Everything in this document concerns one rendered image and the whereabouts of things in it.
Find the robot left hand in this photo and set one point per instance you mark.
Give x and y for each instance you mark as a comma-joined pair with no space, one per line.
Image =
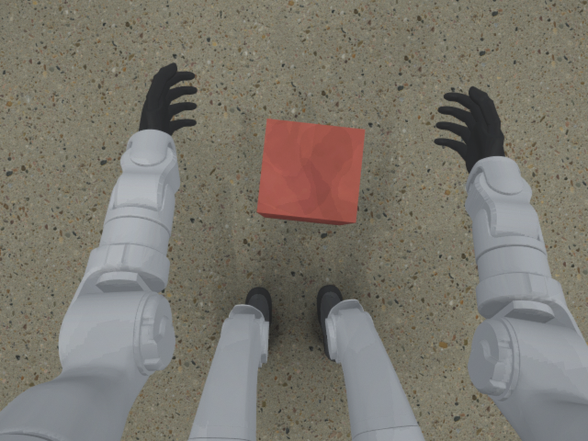
157,111

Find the left robot forearm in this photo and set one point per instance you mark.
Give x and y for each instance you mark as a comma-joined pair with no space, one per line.
132,252

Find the left robot thigh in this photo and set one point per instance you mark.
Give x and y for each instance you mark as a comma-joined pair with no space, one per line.
227,407

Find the robot right hand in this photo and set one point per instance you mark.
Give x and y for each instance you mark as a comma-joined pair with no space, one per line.
483,135

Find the right robot upper arm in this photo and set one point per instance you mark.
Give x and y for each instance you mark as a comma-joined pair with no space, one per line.
536,374

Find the carton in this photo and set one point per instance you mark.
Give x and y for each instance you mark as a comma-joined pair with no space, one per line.
310,172

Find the right robot forearm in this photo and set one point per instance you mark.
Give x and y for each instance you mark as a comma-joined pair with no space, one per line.
510,253

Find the left robot upper arm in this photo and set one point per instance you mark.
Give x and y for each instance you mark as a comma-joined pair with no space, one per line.
111,343

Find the left robot shin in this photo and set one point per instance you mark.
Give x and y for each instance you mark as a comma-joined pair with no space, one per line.
243,309

